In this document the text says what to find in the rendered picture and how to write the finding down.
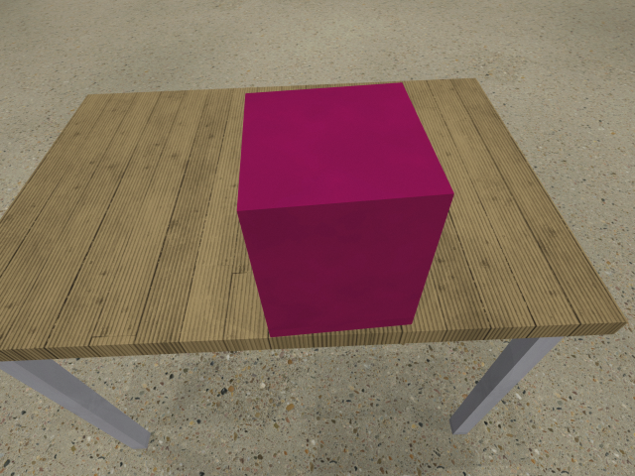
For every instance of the carton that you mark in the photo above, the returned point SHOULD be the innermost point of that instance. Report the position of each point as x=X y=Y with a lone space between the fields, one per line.
x=342 y=201

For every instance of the table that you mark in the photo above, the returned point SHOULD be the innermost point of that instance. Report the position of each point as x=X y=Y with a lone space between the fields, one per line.
x=125 y=241

